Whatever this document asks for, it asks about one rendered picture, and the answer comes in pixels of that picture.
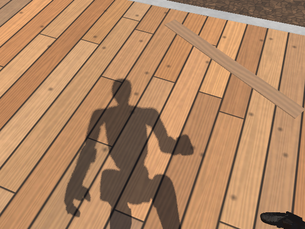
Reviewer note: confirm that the robot right hand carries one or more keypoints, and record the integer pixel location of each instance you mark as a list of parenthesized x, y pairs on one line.
[(286, 220)]

